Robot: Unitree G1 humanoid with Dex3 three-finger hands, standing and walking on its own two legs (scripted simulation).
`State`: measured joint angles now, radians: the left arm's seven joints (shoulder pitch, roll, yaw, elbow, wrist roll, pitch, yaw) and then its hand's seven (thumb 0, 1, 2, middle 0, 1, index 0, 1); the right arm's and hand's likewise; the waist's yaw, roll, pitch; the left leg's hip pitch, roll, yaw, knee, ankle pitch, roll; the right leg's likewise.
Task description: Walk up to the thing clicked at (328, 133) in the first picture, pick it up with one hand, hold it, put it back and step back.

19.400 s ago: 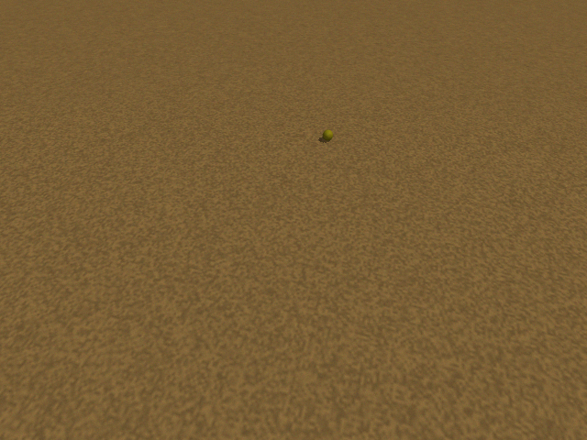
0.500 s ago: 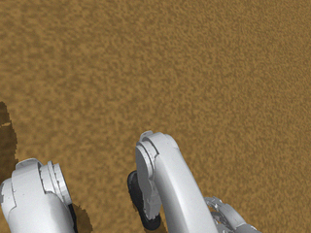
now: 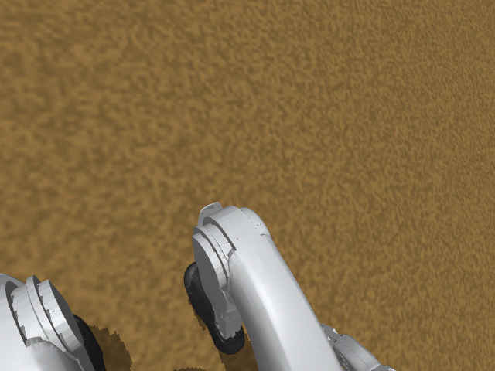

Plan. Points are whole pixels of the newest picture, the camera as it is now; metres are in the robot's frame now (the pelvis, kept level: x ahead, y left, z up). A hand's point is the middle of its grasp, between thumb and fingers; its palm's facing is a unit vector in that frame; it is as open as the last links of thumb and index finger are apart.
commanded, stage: rest palm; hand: left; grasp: from above
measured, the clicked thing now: out of the picture +0.46 +0.35 -0.27
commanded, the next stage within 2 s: close in 0.84 s
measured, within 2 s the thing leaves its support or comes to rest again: neither
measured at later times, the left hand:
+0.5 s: hand out of the picture +0.44 +0.34 -0.24, palm faces -0.41 -0.17 -0.89, open 14.1 cm
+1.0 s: hand out of the picture +0.44 +0.34 -0.25, palm faces -0.42 -0.18 -0.89, open 13.6 cm
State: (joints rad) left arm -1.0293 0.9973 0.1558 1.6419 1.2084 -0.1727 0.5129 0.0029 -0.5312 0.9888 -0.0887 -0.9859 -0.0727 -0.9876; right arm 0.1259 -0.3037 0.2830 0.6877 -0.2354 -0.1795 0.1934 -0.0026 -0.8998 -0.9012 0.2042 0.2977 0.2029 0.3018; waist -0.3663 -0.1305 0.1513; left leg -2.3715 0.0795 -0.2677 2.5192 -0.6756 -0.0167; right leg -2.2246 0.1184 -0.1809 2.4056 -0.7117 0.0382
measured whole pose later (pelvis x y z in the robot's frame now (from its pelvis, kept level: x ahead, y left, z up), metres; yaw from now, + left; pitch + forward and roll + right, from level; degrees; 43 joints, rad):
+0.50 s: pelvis +0.00 +0.00 +0.00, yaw -1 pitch +26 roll -13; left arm -1.05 1.03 0.11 1.71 1.24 -0.20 0.58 0.00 -0.52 1.01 -0.10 -0.99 -0.08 -1.00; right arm 0.08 -0.33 0.31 0.66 -0.24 -0.23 0.22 0.00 -0.90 -0.90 0.20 0.30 0.20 0.30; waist -0.36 -0.17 0.17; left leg -2.36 0.08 -0.29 2.54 -0.67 -0.01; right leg -2.20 0.12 -0.20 2.40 -0.70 0.05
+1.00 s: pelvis +0.00 +0.00 +0.00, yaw -2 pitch +25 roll -14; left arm -1.04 1.06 0.11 1.70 1.21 -0.21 0.58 0.00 -0.46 1.01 -0.12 -1.05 -0.11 -1.05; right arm 0.08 -0.33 0.35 0.66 -0.26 -0.24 0.23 0.00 -0.91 -0.91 0.20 0.30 0.20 0.30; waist -0.37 -0.18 0.20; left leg -2.34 0.08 -0.31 2.54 -0.68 -0.01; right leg -2.18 0.13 -0.21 2.39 -0.70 0.05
